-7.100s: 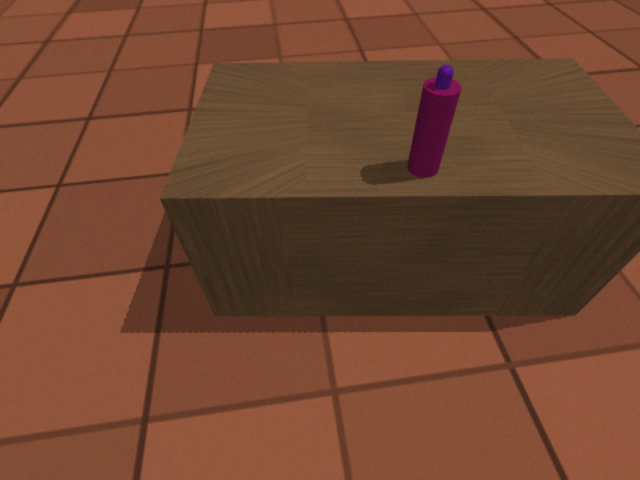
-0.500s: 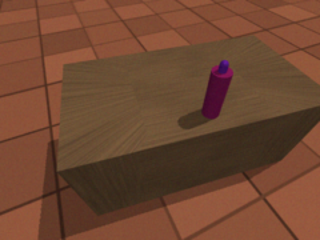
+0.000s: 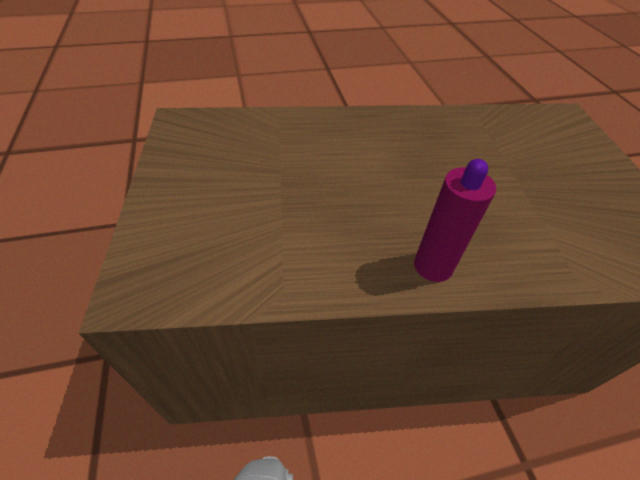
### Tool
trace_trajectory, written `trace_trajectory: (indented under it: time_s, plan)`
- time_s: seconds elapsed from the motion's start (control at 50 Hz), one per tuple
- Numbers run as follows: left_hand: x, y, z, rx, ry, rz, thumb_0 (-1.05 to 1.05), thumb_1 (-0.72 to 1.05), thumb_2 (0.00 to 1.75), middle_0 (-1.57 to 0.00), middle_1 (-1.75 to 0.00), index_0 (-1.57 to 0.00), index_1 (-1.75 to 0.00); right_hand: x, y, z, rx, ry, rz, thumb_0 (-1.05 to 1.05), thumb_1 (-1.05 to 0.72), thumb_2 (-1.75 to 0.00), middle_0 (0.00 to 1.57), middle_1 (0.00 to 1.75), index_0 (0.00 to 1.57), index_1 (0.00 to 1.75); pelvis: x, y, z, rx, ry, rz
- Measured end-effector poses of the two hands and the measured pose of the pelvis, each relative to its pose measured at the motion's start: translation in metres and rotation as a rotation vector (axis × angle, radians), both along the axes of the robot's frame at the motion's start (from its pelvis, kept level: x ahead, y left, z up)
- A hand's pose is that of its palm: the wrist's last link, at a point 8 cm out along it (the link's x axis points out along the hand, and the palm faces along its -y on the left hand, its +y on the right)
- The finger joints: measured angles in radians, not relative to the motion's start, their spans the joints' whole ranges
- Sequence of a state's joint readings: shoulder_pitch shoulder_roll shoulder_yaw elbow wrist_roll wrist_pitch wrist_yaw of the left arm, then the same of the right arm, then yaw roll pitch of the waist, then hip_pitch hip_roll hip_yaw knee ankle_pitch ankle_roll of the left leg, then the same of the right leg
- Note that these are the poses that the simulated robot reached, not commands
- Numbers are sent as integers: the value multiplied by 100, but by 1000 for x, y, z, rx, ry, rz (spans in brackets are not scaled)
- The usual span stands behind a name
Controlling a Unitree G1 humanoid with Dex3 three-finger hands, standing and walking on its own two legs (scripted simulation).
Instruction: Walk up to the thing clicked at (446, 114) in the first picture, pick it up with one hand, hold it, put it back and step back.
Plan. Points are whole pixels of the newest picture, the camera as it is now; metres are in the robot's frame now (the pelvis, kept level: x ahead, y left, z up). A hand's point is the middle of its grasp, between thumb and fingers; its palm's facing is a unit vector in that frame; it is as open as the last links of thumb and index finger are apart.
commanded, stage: walk up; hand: right
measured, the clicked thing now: (453, 221) +0.54 -0.19 -0.03
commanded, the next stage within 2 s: stand in 1.84 s
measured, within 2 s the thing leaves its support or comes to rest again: neither
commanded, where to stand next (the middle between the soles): +0.10 -0.03 m, yaw +7 degrees
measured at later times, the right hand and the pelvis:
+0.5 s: hand (549, 461) +0.19 -0.31 -0.16, palm faces -0.17 +0.92 -0.36, open 7.4 cm; pelvis +0.06 -0.06 -0.01, yaw +8 degrees
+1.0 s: hand (520, 441) +0.21 -0.27 -0.15, palm faces -0.20 +0.92 -0.34, open 7.4 cm; pelvis +0.06 -0.04 +0.00, yaw +10 degrees
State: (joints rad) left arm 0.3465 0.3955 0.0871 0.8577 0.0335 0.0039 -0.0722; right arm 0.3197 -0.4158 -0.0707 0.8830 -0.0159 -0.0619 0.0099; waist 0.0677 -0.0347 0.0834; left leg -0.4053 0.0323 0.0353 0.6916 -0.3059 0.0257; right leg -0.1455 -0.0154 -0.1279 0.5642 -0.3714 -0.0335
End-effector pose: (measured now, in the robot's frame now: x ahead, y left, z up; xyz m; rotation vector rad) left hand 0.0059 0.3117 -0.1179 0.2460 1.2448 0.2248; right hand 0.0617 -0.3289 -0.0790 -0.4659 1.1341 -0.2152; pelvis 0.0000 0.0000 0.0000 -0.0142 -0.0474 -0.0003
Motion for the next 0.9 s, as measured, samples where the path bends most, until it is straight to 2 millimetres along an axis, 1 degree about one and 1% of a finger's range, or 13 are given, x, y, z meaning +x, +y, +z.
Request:
trace_trajectory:
  time_s: [0.06,0.1,0.2,0.24,0.3,0.34,0.4,0.5,0.56,0.64,0.7,0.78,0.9]
  plan:
    - [15,-4,-14,-4,9,12,1,90,89,-20,-30,-20,-30,34,3,-5,-18,-46,37,0,-90,-90,20,30,20,30,16,-1,-10,16,-6,19]
    - [27,-9,-16,-5,12,14,1,91,89,-20,-30,-20,-30,52,5,-6,-7,-79,47,0,-90,-90,20,30,20,30,22,-4,-11,15,-9,29]
    - [64,-22,-7,15,-41,7,1,91,89,-20,-30,-20,-30,81,3,-5,26,-113,73,0,-90,-90,20,30,20,30,37,-22,-7,17,-3,50]
    - [75,-27,-3,33,-67,10,1,91,89,-20,-30,-20,-30,92,-3,-10,41,-110,90,0,-90,-90,20,30,20,30,42,-30,-8,15,0,60]
    - [84,-35,0,79,-97,16,1,91,89,-20,-30,-20,-30,107,-16,-27,69,-102,98,0,-90,-90,20,30,20,30,48,-46,-17,4,-4,76]
    - [85,-41,4,105,-102,22,1,91,89,-20,-30,-20,-30,115,-22,-37,86,-83,86,0,-90,-90,20,30,20,30,52,-53,-19,-1,-3,92]
    - [84,-46,14,129,-99,40,1,91,89,-20,-30,-20,-30,125,-27,-43,101,-46,84,0,-90,-90,20,30,20,30,58,-58,-15,20,3,104]
    - [83,-42,26,160,-87,48,1,90,89,-21,-30,-20,-30,132,-28,-47,107,11,108,0,-90,-90,20,30,20,30,64,-58,-10,29,22,135]
    - [80,-33,23,168,-80,63,1,90,89,-21,-30,-20,-30,134,-25,-48,96,39,129,0,-90,-90,20,30,20,30,65,-54,-12,32,31,157]
    - [76,-21,11,162,-52,99,1,90,89,-20,-30,-20,-30,136,-17,-47,82,44,145,0,-90,-90,20,30,20,30,63,-48,-16,48,23,163]
    - [75,-24,8,147,-35,116,1,90,89,-20,-30,-20,-30,138,-12,-43,91,31,144,0,-90,-90,20,30,20,30,64,-49,-14,26,20,174]
    - [75,-34,4,130,-53,112,1,91,89,-20,-30,-20,-30,147,-8,-45,106,17,136,0,-90,-90,20,30,20,30,65,-51,-14,2,6,176]
    - [74,-41,3,90,-47,95,1,90,89,-20,-30,-20,-30,156,5,-41,126,-18,134,0,-90,-90,20,30,20,30,63,-43,-10,19,2,173]
